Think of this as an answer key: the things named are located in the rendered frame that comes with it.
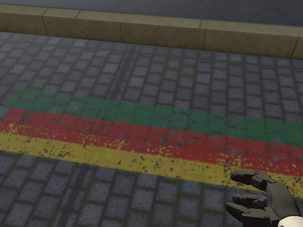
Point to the right robot forearm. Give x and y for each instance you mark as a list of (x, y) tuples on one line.
[(292, 221)]

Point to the right robot hand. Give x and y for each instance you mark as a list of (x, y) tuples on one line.
[(263, 211)]

